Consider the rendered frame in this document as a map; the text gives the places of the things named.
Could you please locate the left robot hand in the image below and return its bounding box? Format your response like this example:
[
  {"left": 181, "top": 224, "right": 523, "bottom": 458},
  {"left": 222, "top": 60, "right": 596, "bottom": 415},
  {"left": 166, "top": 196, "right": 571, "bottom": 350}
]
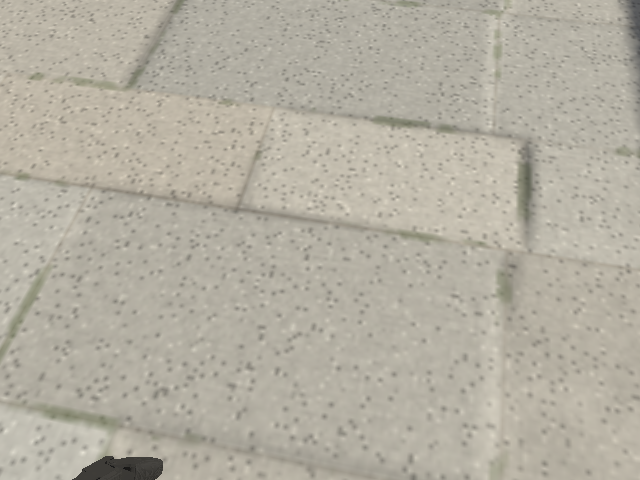
[{"left": 72, "top": 456, "right": 163, "bottom": 480}]

